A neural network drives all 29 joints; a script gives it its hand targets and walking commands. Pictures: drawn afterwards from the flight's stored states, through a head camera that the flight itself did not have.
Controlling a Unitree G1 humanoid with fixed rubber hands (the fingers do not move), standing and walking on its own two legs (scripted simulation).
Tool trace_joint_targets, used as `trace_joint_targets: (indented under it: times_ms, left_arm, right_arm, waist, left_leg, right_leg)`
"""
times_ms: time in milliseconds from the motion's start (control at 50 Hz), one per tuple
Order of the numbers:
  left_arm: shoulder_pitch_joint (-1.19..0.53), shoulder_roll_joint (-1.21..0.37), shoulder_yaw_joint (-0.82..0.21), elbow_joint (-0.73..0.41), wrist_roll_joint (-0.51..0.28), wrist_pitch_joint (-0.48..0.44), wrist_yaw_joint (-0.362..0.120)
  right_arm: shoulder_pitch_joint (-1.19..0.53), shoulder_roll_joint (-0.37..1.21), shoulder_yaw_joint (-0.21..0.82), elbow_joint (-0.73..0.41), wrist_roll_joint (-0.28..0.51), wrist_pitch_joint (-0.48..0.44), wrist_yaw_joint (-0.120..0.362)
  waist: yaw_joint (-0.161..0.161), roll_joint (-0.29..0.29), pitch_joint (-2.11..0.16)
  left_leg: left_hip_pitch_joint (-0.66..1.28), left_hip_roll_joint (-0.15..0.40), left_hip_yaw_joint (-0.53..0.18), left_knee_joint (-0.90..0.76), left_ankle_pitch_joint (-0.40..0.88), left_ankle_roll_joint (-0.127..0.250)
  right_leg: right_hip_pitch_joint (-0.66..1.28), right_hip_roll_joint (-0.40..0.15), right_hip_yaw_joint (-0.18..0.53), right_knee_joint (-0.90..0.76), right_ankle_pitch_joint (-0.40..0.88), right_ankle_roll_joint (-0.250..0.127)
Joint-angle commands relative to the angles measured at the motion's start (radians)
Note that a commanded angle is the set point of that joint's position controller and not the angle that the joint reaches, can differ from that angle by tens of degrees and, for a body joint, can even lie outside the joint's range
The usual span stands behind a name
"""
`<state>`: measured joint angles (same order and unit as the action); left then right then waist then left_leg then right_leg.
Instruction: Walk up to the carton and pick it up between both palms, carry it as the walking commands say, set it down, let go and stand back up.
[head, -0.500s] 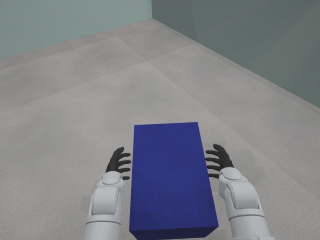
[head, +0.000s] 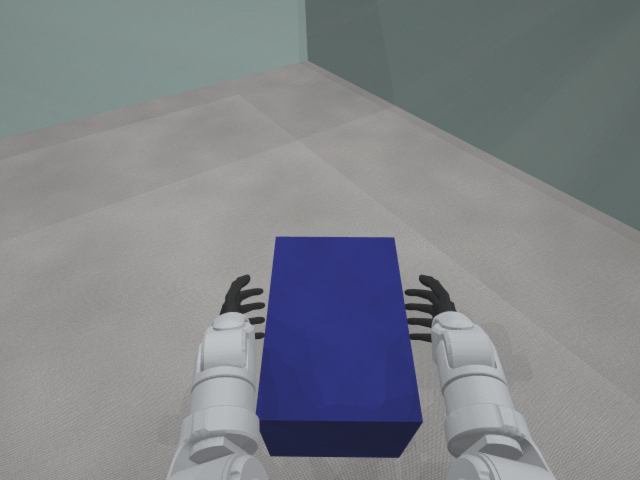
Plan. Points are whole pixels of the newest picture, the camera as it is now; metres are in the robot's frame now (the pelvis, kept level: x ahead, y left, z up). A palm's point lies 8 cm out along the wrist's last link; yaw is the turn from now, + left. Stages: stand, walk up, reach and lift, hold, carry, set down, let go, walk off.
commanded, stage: set down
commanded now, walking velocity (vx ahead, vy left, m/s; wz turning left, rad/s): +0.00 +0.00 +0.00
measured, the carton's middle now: (334, 342) +0.34 +0.03 -0.07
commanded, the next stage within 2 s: none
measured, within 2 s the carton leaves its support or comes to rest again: neither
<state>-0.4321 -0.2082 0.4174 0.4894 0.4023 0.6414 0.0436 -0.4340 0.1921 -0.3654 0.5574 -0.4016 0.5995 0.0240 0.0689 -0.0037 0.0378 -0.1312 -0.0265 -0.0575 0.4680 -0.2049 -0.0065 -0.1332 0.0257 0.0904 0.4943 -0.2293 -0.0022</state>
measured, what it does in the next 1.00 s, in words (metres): lowers itself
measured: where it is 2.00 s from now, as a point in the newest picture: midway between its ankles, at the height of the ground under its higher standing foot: outside the picture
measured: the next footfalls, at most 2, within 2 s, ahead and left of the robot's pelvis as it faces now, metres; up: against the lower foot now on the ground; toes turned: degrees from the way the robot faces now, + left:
none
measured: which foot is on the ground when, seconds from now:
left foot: down 0.00-1.00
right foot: down 0.00-1.00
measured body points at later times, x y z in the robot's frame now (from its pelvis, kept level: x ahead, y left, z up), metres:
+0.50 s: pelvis -0.01 -0.02 -0.02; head +0.10 -0.01 +0.41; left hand +0.33 +0.17 -0.07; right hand +0.36 -0.11 -0.07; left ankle +0.04 +0.12 -0.74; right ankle +0.04 -0.12 -0.74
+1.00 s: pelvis -0.02 +0.00 -0.09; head +0.16 +0.00 +0.32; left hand +0.35 +0.17 -0.16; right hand +0.39 -0.11 -0.16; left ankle +0.04 +0.12 -0.74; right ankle +0.04 -0.12 -0.74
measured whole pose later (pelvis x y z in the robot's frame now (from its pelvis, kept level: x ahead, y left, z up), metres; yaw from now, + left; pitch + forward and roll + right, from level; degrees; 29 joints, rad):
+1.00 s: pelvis -0.02 +0.00 -0.09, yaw +0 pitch +32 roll +0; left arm -0.58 -0.24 0.52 0.46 0.33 0.24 0.06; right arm -0.65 0.17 -0.43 0.61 -0.33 0.22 -0.07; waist 0.06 -0.03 -0.15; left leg -1.25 -0.05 -0.08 1.03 -0.33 -0.03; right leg -1.25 0.08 0.10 1.04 -0.35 0.02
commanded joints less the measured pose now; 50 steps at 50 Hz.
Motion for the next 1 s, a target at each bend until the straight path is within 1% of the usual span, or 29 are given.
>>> trace_joint_targets:
  times_ms: [0, 80, 160, 300, 440, 580, 680, 840, 980]
  left_arm:
    - [-0.466, -0.956, -0.390, 0.117, -0.210, -0.060, -0.246]
    - [-0.478, -0.926, -0.372, 0.126, -0.188, -0.120, -0.250]
    - [-0.472, -0.893, -0.370, 0.129, -0.174, -0.179, -0.256]
    - [-0.457, -0.856, -0.395, 0.126, -0.166, -0.276, -0.263]
    - [-0.455, -0.838, -0.411, 0.125, -0.147, -0.354, -0.262]
    - [-0.454, -0.858, -0.458, 0.122, -0.156, -0.412, -0.255]
    - [-0.487, -0.862, -0.476, 0.116, -0.164, -0.425, -0.250]
    - [-0.578, -0.869, -0.478, 0.114, -0.167, -0.410, -0.249]
    - [-0.651, -0.880, -0.485, 0.118, -0.175, -0.396, -0.245]
  right_arm:
    - [-0.554, 0.861, 0.387, 0.069, 0.199, -0.085, 0.243]
    - [-0.550, 0.888, 0.377, 0.099, 0.178, -0.137, 0.219]
    - [-0.534, 0.901, 0.379, 0.117, 0.167, -0.193, 0.193]
    - [-0.498, 0.886, 0.381, 0.134, 0.148, -0.288, 0.154]
    - [-0.499, 0.873, 0.415, 0.130, 0.137, -0.357, 0.136]
    - [-0.514, 0.878, 0.478, 0.116, 0.154, -0.411, 0.132]
    - [-0.547, 0.869, 0.498, 0.125, 0.162, -0.422, 0.142]
    - [-0.616, 0.867, 0.477, 0.157, 0.155, -0.407, 0.165]
    - [-0.687, 0.873, 0.466, 0.173, 0.167, -0.392, 0.174]
  waist:
    - [0.001, 0.035, -0.177]
    - [0.011, 0.006, -0.253]
    - [0.022, -0.010, -0.326]
    - [0.013, -0.015, -0.405]
    - [0.021, -0.024, -0.507]
    - [0.025, -0.028, -0.681]
    - [0.029, -0.027, -0.753]
    - [0.015, -0.029, -0.814]
    - [0.009, -0.030, -0.882]
  left_leg:
    - [-0.026, -0.035, -0.009, -0.075, -0.051, 0.007]
    - [-0.063, -0.046, 0.002, -0.021, 0.015, 0.013]
    - [-0.104, -0.060, 0.007, 0.027, 0.075, 0.014]
    - [-0.211, -0.075, 0.014, 0.098, 0.114, 0.012]
    - [-0.345, -0.085, 0.027, 0.180, 0.161, 0.011]
    - [-0.460, -0.091, 0.040, 0.269, 0.243, -0.009]
    - [-0.535, -0.092, 0.047, 0.321, 0.224, -0.021]
    - [-0.646, -0.094, 0.051, 0.411, 0.123, -0.029]
    - [-0.734, -0.103, 0.054, 0.504, 0.071, -0.030]
  right_leg:
    - [-0.089, 0.062, -0.026, -0.078, -0.084, -0.047]
    - [-0.123, 0.060, -0.017, -0.050, -0.037, -0.037]
    - [-0.148, 0.057, -0.008, -0.022, 0.021, -0.025]
    - [-0.214, 0.060, 0.001, 0.039, 0.086, -0.017]
    - [-0.291, 0.075, -0.001, 0.132, 0.158, -0.011]
    - [-0.403, 0.099, -0.011, 0.228, 0.235, 0.001]
    - [-0.519, 0.114, -0.027, 0.288, 0.194, 0.005]
    - [-0.703, 0.125, -0.051, 0.385, 0.066, 0.006]
    - [-0.825, 0.133, -0.066, 0.482, 0.009, 0.010]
